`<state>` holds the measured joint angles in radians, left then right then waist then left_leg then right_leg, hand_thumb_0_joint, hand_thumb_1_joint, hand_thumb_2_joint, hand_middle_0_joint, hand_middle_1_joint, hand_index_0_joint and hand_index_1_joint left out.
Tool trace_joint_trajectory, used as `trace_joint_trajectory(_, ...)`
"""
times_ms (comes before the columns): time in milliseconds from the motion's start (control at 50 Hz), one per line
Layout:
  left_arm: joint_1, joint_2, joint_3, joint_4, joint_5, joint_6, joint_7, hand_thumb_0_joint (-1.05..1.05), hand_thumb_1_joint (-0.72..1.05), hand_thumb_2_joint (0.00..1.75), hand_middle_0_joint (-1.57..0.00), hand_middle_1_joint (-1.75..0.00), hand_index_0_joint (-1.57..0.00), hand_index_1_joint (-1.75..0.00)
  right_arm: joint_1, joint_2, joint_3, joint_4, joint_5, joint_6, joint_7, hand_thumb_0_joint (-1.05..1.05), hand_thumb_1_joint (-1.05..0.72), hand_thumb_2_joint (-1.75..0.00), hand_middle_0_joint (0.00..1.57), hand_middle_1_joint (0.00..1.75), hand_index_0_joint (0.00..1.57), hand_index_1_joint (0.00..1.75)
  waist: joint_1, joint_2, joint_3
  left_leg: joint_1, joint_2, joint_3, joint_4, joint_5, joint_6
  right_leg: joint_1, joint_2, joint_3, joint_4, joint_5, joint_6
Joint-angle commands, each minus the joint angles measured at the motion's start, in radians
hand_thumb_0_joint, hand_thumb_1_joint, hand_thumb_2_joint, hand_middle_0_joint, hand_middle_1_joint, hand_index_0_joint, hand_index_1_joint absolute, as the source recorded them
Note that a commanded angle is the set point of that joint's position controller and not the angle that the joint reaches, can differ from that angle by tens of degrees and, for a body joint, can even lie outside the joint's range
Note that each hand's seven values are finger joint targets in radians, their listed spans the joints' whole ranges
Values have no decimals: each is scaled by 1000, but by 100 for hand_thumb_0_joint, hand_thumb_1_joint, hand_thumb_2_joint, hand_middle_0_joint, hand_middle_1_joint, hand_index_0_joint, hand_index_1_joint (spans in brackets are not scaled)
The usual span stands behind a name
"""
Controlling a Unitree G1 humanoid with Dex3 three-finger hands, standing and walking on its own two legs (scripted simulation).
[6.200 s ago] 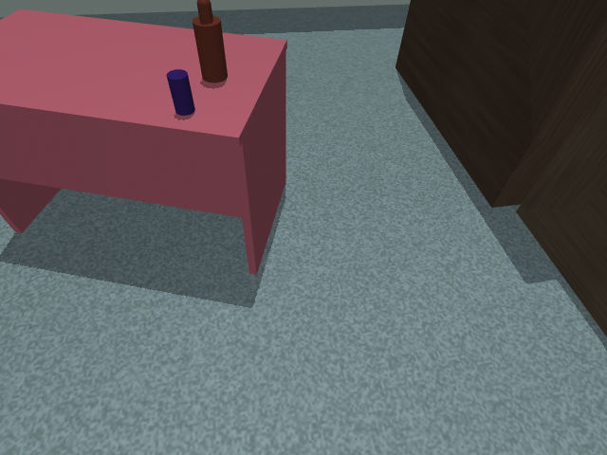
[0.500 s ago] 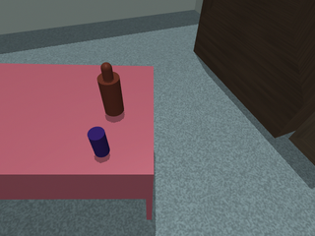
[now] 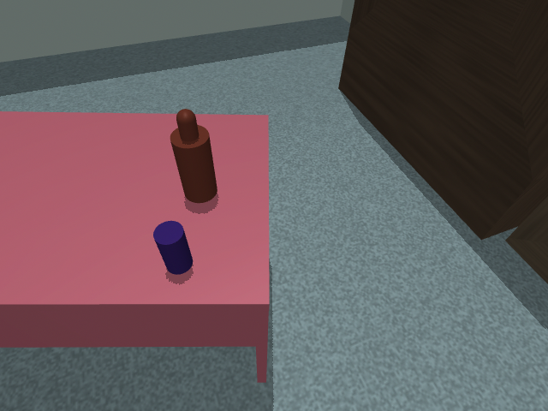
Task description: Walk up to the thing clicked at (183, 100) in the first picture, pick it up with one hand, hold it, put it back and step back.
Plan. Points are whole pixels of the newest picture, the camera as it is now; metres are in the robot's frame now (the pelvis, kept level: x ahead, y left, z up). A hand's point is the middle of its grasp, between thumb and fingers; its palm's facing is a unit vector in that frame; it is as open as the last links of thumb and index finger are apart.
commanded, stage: stand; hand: left
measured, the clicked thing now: (174, 248) +0.41 +0.17 -0.06
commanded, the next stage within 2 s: rise first in 0.02 s
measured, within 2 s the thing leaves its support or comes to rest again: neither
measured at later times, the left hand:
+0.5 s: hand (101, 402) +0.17 +0.25 -0.11, palm faces +0.20 -0.92 -0.33, open 14.2 cm
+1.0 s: hand (92, 370) +0.19 +0.24 -0.02, palm faces +0.22 -0.92 -0.31, open 17.5 cm
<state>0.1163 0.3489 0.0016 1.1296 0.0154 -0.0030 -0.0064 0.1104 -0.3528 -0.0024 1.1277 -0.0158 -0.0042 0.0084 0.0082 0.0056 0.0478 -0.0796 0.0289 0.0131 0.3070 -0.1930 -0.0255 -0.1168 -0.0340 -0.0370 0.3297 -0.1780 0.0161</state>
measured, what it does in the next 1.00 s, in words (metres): stands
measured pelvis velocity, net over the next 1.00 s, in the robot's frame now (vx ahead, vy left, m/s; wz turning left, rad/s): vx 0.01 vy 0.01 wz -0.01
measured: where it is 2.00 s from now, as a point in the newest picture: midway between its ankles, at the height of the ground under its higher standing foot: outside the picture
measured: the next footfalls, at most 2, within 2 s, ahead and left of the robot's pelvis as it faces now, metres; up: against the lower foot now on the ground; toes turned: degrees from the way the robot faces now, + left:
none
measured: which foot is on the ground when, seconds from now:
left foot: down 0.00-1.00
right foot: down 0.00-1.00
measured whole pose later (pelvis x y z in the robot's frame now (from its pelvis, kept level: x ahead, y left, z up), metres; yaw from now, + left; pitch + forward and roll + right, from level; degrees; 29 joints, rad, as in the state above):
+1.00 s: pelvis +0.01 +0.01 +0.00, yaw +0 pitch -2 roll +0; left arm 0.40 0.26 0.13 0.16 -0.04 -0.07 0.06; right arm 0.26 -0.23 -0.11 0.58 0.02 -0.07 -0.05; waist 0.03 0.02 0.03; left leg -0.10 0.03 0.02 0.39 -0.26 -0.01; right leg -0.12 -0.04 -0.03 0.39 -0.22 0.03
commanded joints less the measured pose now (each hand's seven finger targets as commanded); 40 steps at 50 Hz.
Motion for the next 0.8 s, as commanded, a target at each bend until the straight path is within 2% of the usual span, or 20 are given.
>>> trace_joint_trajectory(0,-34,220,40,-60,-5,-25,14,0,90,90,-20,-30,-20,-30,-34,-206,-34,-60,5,-24,-15,0,-90,-90,20,30,20,30,-6,-3,-70,-14,109,-75,-49,155,34,25,-110,89,-45,163,-31)
trace_joint_trajectory(100,-32,222,41,-57,-6,-27,15,0,82,82,-12,-22,-12,-22,-31,-209,-37,-60,4,-21,-14,0,-82,-82,12,22,12,22,-7,-6,-64,-22,107,-76,-48,134,37,32,-110,93,-54,155,-30)
trace_joint_trajectory(120,-383,28,15,-408,-84,-107,22,0,74,74,-4,-14,-4,-14,-382,-28,-6,-411,104,-136,-30,0,-74,-74,5,14,5,14,-42,4,-82,-147,-32,28,63,69,24,-109,16,-4,37,73,-19)
trace_joint_trajectory(140,-356,95,18,-460,-117,-147,47,0,66,66,-6,-6,-3,-8,-345,-55,4,-442,116,-154,-46,0,-66,-66,5,6,5,6,-4,-50,-103,-90,-28,22,29,15,28,-37,13,-10,14,7,-17)
trace_joint_trajectory(160,-205,177,66,-350,-113,-140,62,0,58,58,-6,-6,-4,-8,-213,-154,-56,-327,113,-138,-66,0,-58,-58,5,5,5,5,-18,-8,-67,-102,-28,32,28,0,27,-64,13,0,10,2,-21)
trace_joint_trajectory(180,-152,250,136,-285,-110,-121,74,0,50,50,-8,-6,-6,-8,-147,-203,-109,-229,105,-115,-80,0,-50,-50,5,5,5,5,-11,-9,-44,-163,-36,41,60,-1,24,-101,20,-6,29,-2,-22)
trace_joint_trajectory(200,-154,252,160,-311,-106,-118,82,0,42,42,-7,-5,-5,-6,-168,-208,-132,-255,101,-119,-86,0,-42,-42,5,5,5,5,0,-18,-114,-154,-26,35,79,28,24,-87,23,-10,58,30,-23)
trace_joint_trajectory(240,-134,193,157,-301,-86,-128,89,0,26,26,-7,-6,-6,-6,-140,-129,-120,-247,78,-126,-88,0,-26,-26,5,5,5,5,3,13,-197,-152,-28,31,97,65,26,-67,17,-3,79,84,-22)
trace_joint_trajectory(280,-13,211,217,-367,-55,-123,84,0,14,21,-7,-7,-7,-6,2,-143,-191,-278,57,-114,-84,0,-10,-20,5,5,5,5,-4,24,-252,-119,-35,36,100,130,30,-46,20,-5,77,141,-22)
trace_joint_trajectory(300,64,174,211,-347,-53,-115,82,0,6,17,-7,-7,-8,-6,43,-117,-182,-264,56,-106,-82,0,-2,-18,5,5,5,5,8,31,-232,-113,-40,42,92,150,28,-34,16,-5,66,159,-20)
trace_joint_trajectory(380,47,139,213,-504,-54,-105,83,0,-17,11,-6,-6,-7,-5,14,-78,-167,-402,58,-94,-79,0,18,-13,5,5,5,5,19,12,-250,-87,-39,45,82,212,23,-17,24,-13,57,205,-19)
trace_joint_trajectory(420,3,99,179,-567,-57,-105,83,0,-28,10,-6,-6,-7,-6,-36,-60,-148,-480,59,-94,-80,0,24,-11,5,5,5,5,10,-26,-201,-99,-32,40,70,180,26,-41,26,-17,47,169,-17)
trace_joint_trajectory(460,-17,117,192,-638,-57,-110,93,0,-39,8,-6,-5,-5,-5,-52,-71,-153,-537,58,-97,-87,0,33,-9,5,5,5,5,11,-4,-189,-96,-29,41,57,154,24,-36,23,-14,38,139,-21)
trace_joint_trajectory(480,-14,64,147,-669,-56,-114,90,0,-42,8,-5,-5,-5,-6,-59,-35,-127,-562,59,-101,-85,0,36,-8,5,5,5,5,10,-5,-181,-91,-25,37,49,142,24,-39,28,-18,41,123,-23)
trace_joint_trajectory(520,-20,121,188,-748,-53,-118,102,0,-54,4,-6,-5,-5,-6,-21,-67,-150,-565,52,-105,-93,0,43,-6,5,5,5,5,13,39,-185,-81,-24,37,46,145,22,-32,27,-15,41,130,-27)
trace_joint_trajectory(580,41,111,188,-828,-51,-123,106,0,-58,3,-6,-6,-6,-6,28,-34,-129,-621,50,-117,-94,0,47,-5,5,5,5,5,15,30,-175,-66,-26,41,47,158,24,-4,26,-20,35,144,-25)
trace_joint_trajectory(620,79,120,207,-887,-53,-123,109,0,-58,3,-6,-6,-5,-6,58,-68,-150,-677,46,-123,-98,0,48,-5,5,5,5,5,10,16,-182,-47,-23,40,47,189,22,10,30,-24,35,172,-24)
trace_joint_trajectory(680,139,79,189,-929,-55,-121,100,0,-55,2,-5,-5,-5,-5,70,-38,-134,-711,46,-124,-91,0,51,-4,5,5,5,5,12,0,-149,-46,-23,43,47,213,24,25,29,-28,31,198,-22)
trace_joint_trajectory(740,168,95,214,-1003,-57,-120,98,0,-55,2,-4,-5,-4,-5,105,-54,-162,-742,48,-119,-87,0,52,-4,5,5,5,5,10,11,-139,-32,-18,42,43,246,19,31,32,-33,33,221,-25)
trace_joint_trajectory(780,200,82,206,-1040,-60,-121,88,0,-53,1,-4,-5,-5,-4,134,-23,-145,-719,50,-114,-78,0,53,-3,5,5,5,5,12,30,-101,-37,-21,44,39,239,19,21,31,-36,27,218,-25)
